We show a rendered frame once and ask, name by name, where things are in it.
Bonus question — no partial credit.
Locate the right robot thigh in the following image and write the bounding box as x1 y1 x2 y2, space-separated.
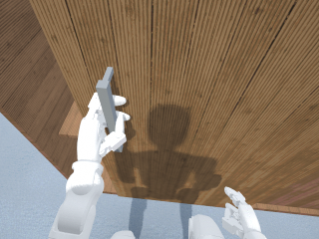
188 215 224 239

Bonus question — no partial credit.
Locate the robot right hand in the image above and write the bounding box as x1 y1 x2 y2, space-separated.
221 186 261 239

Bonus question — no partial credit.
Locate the wardrobe door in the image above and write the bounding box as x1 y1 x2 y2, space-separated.
257 170 319 210
29 0 319 209

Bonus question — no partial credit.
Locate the handle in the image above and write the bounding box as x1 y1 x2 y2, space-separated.
96 67 125 152

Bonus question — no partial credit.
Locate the robot left hand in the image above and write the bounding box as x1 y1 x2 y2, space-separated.
77 92 131 163

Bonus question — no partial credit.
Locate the left robot forearm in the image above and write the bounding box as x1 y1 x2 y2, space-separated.
48 159 105 239

